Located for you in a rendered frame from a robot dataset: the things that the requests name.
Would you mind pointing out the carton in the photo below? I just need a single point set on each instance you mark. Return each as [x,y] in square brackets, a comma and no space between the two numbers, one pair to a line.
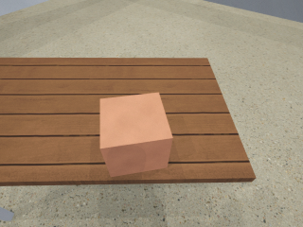
[134,134]

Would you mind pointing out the table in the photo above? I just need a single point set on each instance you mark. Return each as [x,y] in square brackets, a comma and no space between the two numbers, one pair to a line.
[50,121]

